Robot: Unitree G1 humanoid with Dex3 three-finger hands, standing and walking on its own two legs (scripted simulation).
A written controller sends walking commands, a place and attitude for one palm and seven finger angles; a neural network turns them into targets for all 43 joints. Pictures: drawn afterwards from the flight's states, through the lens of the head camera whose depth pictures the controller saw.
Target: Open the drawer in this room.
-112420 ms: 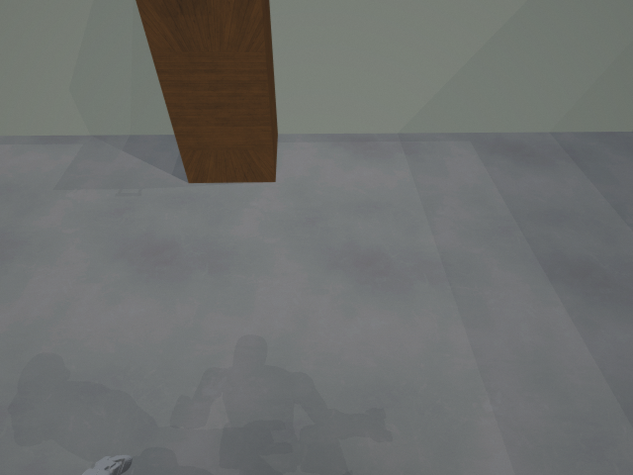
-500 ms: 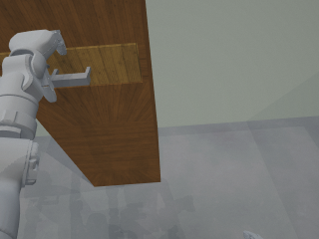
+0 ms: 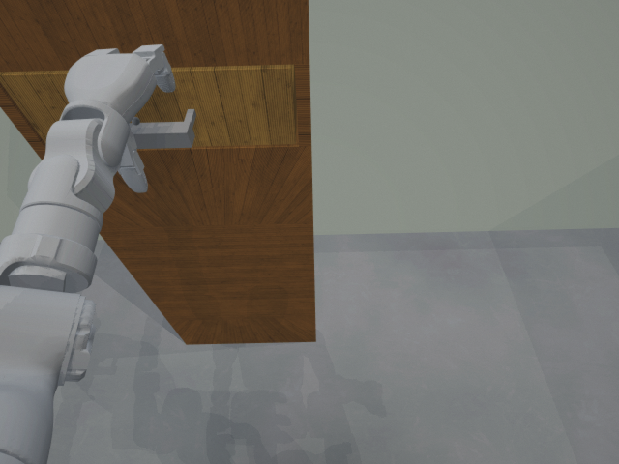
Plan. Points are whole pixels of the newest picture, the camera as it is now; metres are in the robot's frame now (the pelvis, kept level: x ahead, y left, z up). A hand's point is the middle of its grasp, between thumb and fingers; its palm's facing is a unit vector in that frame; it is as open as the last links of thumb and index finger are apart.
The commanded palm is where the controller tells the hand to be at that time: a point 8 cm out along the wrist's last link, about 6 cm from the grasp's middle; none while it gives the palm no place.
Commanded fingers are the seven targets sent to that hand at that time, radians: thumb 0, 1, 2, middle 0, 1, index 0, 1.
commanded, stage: lower the fingers behind the handle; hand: left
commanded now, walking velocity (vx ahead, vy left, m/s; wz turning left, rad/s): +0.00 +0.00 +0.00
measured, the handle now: (154, 125) +0.53 +0.22 +0.15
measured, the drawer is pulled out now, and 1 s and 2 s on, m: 0.00 0.00 0.00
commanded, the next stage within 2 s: lift the fingers back up to retry in 1.02 s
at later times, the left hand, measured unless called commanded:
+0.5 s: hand (132, 146) +0.48 +0.23 +0.16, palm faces +0.04 -0.01 -1.00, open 13.8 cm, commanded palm +0.47 +0.24 +0.19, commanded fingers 0.00 -0.50 0.30 -0.30 -1.20 -0.30 -1.20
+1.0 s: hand (133, 144) +0.48 +0.23 +0.16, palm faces +0.00 +0.02 -1.00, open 13.8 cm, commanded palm +0.47 +0.24 +0.18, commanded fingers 0.00 -0.50 0.30 -0.30 -1.20 -0.30 -1.20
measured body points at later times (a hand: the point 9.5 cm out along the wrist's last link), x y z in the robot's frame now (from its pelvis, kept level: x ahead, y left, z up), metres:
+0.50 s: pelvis +0.00 -0.01 +0.00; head +0.05 -0.01 +0.44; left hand +0.47 +0.23 +0.21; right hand +0.04 -0.29 -0.13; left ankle +0.02 +0.11 -0.73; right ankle -0.03 -0.13 -0.73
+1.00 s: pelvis -0.01 -0.01 -0.01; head +0.05 -0.02 +0.44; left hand +0.48 +0.23 +0.21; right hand +0.04 -0.28 -0.14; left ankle +0.02 +0.11 -0.73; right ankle -0.03 -0.13 -0.73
